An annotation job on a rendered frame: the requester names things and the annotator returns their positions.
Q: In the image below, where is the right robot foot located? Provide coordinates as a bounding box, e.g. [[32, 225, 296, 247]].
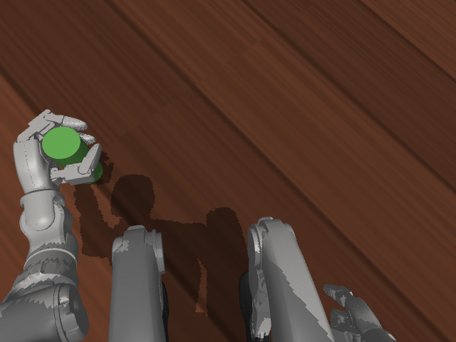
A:
[[239, 271, 271, 342]]

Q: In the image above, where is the left robot arm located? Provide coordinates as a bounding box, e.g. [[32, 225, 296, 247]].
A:
[[0, 189, 89, 342]]

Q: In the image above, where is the right robot hand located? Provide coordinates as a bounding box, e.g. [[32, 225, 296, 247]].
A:
[[323, 284, 383, 342]]

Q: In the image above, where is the right robot arm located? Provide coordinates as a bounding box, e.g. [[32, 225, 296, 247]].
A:
[[361, 328, 398, 342]]

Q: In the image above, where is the left robot hand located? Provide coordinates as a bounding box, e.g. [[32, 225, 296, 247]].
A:
[[13, 110, 102, 195]]

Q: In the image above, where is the can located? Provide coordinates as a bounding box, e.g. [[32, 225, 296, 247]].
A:
[[42, 127, 103, 184]]

